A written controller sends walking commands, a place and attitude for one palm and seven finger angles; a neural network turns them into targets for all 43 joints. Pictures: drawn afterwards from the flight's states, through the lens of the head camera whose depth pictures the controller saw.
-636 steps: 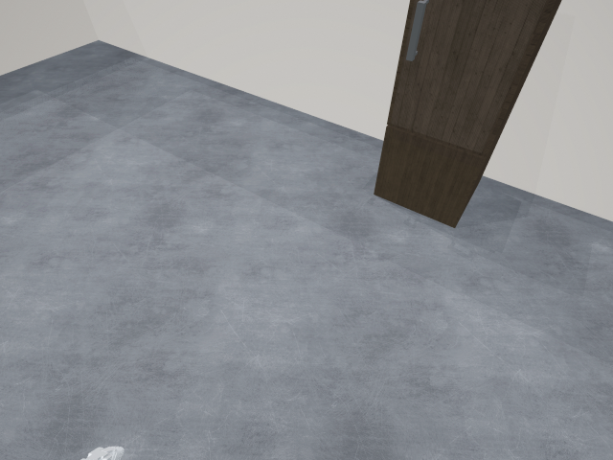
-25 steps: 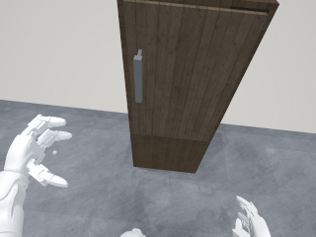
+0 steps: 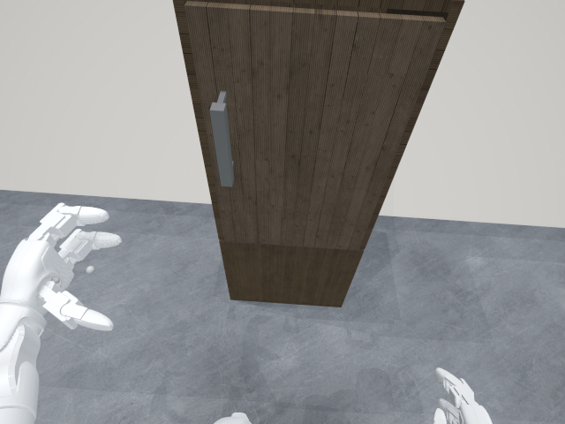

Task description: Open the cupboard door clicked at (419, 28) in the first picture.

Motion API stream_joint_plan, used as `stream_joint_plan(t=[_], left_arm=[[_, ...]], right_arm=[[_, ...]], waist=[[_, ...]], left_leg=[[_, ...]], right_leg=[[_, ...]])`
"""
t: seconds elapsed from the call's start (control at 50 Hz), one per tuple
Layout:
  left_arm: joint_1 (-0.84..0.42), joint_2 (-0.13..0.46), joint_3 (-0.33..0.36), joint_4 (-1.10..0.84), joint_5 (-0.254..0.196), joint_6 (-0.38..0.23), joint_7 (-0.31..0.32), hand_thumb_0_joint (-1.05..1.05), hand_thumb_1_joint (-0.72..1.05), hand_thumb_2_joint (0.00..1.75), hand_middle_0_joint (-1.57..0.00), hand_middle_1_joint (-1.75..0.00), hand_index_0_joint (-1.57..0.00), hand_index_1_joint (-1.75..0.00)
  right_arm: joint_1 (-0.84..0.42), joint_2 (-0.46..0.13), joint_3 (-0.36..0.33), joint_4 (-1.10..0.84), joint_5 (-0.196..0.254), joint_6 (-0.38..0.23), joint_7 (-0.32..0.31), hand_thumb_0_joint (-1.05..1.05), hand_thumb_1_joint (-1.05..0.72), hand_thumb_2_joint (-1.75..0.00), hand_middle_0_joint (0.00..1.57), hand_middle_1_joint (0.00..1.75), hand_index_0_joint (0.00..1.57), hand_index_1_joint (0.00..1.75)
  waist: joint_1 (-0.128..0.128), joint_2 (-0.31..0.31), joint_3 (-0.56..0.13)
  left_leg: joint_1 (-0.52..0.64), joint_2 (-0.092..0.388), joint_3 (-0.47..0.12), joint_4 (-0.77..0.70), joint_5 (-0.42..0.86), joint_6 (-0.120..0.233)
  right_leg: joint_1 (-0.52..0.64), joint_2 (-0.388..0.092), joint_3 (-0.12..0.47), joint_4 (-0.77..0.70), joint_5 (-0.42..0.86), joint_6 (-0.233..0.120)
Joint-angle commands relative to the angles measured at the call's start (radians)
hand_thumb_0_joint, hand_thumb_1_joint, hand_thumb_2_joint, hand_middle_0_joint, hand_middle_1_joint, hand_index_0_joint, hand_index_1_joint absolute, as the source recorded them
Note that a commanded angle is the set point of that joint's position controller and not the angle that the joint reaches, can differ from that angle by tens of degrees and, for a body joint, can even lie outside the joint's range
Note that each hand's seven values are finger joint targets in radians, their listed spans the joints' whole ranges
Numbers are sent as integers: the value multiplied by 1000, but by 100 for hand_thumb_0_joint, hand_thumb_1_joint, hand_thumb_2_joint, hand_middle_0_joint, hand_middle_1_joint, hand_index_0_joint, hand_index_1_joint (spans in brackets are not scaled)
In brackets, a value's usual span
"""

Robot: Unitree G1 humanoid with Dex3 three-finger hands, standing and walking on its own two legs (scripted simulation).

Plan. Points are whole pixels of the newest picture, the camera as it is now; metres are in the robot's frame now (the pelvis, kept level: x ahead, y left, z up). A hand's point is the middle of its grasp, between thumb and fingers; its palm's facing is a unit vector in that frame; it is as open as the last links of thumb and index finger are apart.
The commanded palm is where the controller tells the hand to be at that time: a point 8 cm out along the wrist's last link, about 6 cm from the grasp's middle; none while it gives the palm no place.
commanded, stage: raise the hand with hooked fingers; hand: left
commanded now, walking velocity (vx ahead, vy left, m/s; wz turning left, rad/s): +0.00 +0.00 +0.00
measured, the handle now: (225, 141) +0.58 +0.14 +0.06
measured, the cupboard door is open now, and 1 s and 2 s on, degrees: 0 0 0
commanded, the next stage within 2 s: move the hooked fingers beside the handle in 0.12 s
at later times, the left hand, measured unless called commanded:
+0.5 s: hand (116, 243) +0.33 +0.25 +0.08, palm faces -0.01 -1.00 -0.01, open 14.0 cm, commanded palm +0.31 +0.30 +0.08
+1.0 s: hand (143, 199) +0.41 +0.24 +0.08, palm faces -0.02 -1.00 +0.00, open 14.0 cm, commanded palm +0.39 +0.29 +0.07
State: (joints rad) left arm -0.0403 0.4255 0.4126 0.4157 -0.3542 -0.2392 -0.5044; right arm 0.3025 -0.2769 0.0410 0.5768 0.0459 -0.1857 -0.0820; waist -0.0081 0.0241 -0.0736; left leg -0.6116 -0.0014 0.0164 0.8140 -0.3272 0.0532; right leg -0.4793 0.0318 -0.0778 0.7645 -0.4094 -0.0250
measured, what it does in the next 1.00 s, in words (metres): stands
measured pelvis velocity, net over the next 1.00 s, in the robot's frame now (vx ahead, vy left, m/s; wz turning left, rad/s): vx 0.01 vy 0.00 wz -0.02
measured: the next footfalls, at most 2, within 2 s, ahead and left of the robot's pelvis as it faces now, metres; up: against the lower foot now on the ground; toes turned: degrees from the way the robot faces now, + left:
none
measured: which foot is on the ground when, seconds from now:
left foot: down 0.00-1.00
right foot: down 0.00-1.00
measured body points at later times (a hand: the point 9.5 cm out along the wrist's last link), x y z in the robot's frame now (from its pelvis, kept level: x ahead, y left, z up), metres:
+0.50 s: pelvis +0.00 -0.01 +0.00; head +0.03 -0.01 +0.44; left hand +0.32 +0.30 +0.08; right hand +0.14 -0.27 -0.09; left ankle +0.05 +0.08 -0.71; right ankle -0.01 -0.11 -0.71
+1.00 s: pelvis +0.01 +0.00 -0.01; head +0.07 +0.01 +0.44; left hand +0.41 +0.30 +0.08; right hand +0.08 -0.27 -0.11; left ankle +0.05 +0.08 -0.71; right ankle -0.01 -0.11 -0.71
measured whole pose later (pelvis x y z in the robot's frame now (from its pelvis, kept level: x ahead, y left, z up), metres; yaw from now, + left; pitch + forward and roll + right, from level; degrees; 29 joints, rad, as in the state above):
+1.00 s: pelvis +0.01 +0.00 -0.01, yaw -1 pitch +12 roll -2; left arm -0.52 0.48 0.39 0.87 -0.24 -0.30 -0.43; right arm 0.35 -0.28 0.04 0.61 0.05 -0.05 -0.07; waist -0.07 0.02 -0.09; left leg -0.73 0.01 0.03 0.88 -0.36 0.05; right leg -0.61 0.04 -0.06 0.83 -0.44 -0.03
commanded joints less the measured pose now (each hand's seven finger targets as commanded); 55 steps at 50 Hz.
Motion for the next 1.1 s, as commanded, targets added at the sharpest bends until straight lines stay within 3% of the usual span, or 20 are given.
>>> stream_joint_plan(t=[0.0, 0.2, 0.26, 0.32, 0.36, 0.38, 0.44, 0.48, 0.5, 0.54, 0.56, 0.64, 0.72, 0.78, 0.84, 0.86, 0.92, 0.98, 1.02, 1.08], left_arm=[[-233, 275, 97, -192, -31, -61, -9, 0, -50, 30, -30, -120, -30, -120], [-234, 265, 88, -156, -37, -54, -18, 0, -50, 30, -30, -120, -30, -120], [-391, 289, 82, -111, -27, -59, -11, 0, -50, 30, -30, -120, -30, -120], [-473, 250, 23, -96, -12, -77, -8, 0, -50, 30, -30, -120, -30, -120], [-482, 290, 54, -42, -8, -79, -5, 0, -50, 30, -30, -120, -30, -120], [-501, 314, 66, -23, 1, -80, -3, 0, -50, 30, -30, -120, -30, -120], [-523, 309, 56, 13, 16, -80, 4, 0, -50, 30, -30, -120, -30, -120], [-501, 330, 83, 45, 13, -72, 7, 0, -50, 30, -30, -120, -30, -120], [-546, 334, 74, 54, 19, -73, 10, 0, -50, 30, -30, -120, -30, -120], [-571, 319, 65, 70, 22, -79, 16, 0, -50, 30, -30, -120, -30, -120], [-550, 339, 89, 95, 17, -80, 17, 0, -50, 30, -30, -120, -30, -120], [-661, 329, 53, 135, 41, -94, 17, 0, -50, 30, -30, -120, -30, -120], [-720, 305, 25, 157, 49, -109, 25, 0, -50, 30, -30, -120, -30, -120], [-735, 342, 60, 192, 53, -115, 36, 0, -50, 30, -30, -120, -30, -120], [-780, 327, 39, 197, 73, -123, 51, 0, -50, 30, -30, -120, -30, -120], [-781, 329, 41, 206, 72, -124, 56, 0, -50, 30, -30, -120, -30, -120], [-849, 333, 33, 251, 88, -126, 70, 0, -50, 30, -30, -120, -30, -120], [-875, 347, 42, 283, 100, -136, 82, 0, -50, 30, -30, -120, -30, -120], [-916, 316, 10, 288, 111, -142, 92, 0, -50, 30, -30, -120, -30, -120], [-955, 322, 11, 328, 119, -151, 103, 0, -50, 30, -30, -120, -30, -120]], right_arm=[[-50, -147, -59, -144, 8, -54, -19, 0, -90, -90, 20, 30, 20, 30], [-57, -145, -57, -146, 12, -46, -20, 0, -90, -90, 20, 30, 20, 30], [-50, -150, -53, -127, 12, -37, -30, 0, -90, -90, 20, 30, 20, 30], [-51, -145, -51, -120, 15, -39, -34, 0, -90, -90, 20, 30, 20, 30], [-38, -153, -52, -110, 13, -33, -36, 0, -90, -90, 20, 30, 20, 30], [-42, -153, -52, -104, 15, -29, -36, 0, -90, -90, 20, 30, 20, 30], [-32, -151, -52, -103, 15, -19, -31, 0, -90, -90, 20, 30, 20, 30], [-29, -151, -52, -114, 14, -8, -24, 0, -90, -90, 20, 30, 20, 30], [-24, -153, -51, -110, 15, -1, -24, 0, -90, -90, 20, 30, 20, 30], [-16, -150, -55, -112, 14, 6, -20, 0, -90, -90, 20, 30, 20, 30], [-8, -155, -56, -116, 12, 13, -19, 0, -90, -90, 20, 30, 20, 30], [15, -158, -60, -103, 15, 32, -16, 0, -90, -90, 20, 30, 20, 30], [40, -163, -65, -91, 12, 46, -12, 0, -90, -90, 20, 30, 20, 30], [53, -170, -69, -85, 9, 60, -11, 0, -90, -90, 20, 30, 20, 30], [67, -168, -73, -77, 6, 74, -5, 0, -90, -90, 20, 30, 20, 30], [71, -171, -70, -80, 5, 79, -5, 0, -90, -90, 20, 30, 20, 30], [84, -171, -70, -66, 3, 94, -3, 0, -90, -90, 20, 30, 20, 30], [97, -176, -72, -64, -1, 107, 1, 0, -90, -90, 20, 30, 20, 30], [106, -174, -74, -60, -3, 114, 6, 0, -90, -90, 20, 30, 20, 30], [121, -178, -75, -52, -6, 129, 9, 0, -90, -90, 20, 30, 20, 30]], waist=[[0, 81, -214], [1, 51, -206], [-25, 26, -168], [-35, 67, -209], [-26, 21, -226], [-25, 48, -232], [-17, 75, -255], [-3, 55, -261], [-18, 49, -257], [-17, 54, -256], [-8, 12, -262], [-37, 69, -261], [-48, 69, -304], [-41, 34, -325], [-46, 94, -338], [-48, 59, -335], [-69, 71, -320], [-60, 88, -338], [-71, 109, -358], [-80, 83, -376]], left_leg=[[246, 5, -71, -117, 144, -16], [214, -1, -55, -97, 147, -11], [183, 0, -59, -85, 103, -10], [217, 1, -61, -87, 84, -9], [199, 2, -64, -79, 97, -7], [189, 3, -59, -78, 93, -9], [205, 2, -62, -82, 117, -10], [179, 1, -53, -76, 136, -10], [174, 2, -53, -76, 127, -9], [176, 3, -54, -77, 121, -9], [160, 2, -53, -70, 136, -7], [173, 7, -53, -64, 136, -9], [212, 10, -65, -56, 152, -10], [202, 13, -67, -51, 175, -9], [249, 18, -79, -51, 195, -16], [236, 18, -81, -47, 201, -13], [238, 24, -84, -43, 200, -16], [259, 29, -97, -41, 219, -23], [289, 32, -105, -37, 238, -26], [290, 35, -107, -25, 268, -26]], right_leg=[[-36, 14, 47, -116, 184, -5], [-29, 6, 67, -119, 210, 5], [-59, 6, 80, -123, 160, 6], [-76, 0, 81, -122, 136, 6], [-54, 3, 88, -117, 146, 4], [-51, -3, 95, -116, 145, 6], [-48, -3, 83, -105, 171, 1], [-20, -1, 90, -99, 204, 3], [-33, -1, 89, -98, 198, 6], [-44, 1, 84, -95, 189, 5], [-22, 5, 90, -91, 207, 4], [-79, 7, 79, -78, 204, 5], [-109, 12, 71, -67, 203, 1], [-93, 14, 70, -58, 224, 0], [-140, 15, 58, -50, 212, -4], [-132, 21, 58, -46, 218, -6], [-171, 19, 54, -43, 213, -2], [-192, 23, 48, -32, 205, -8], [-217, 23, 44, -28, 201, -7], [-222, 26, 43, -17, 222, -6]])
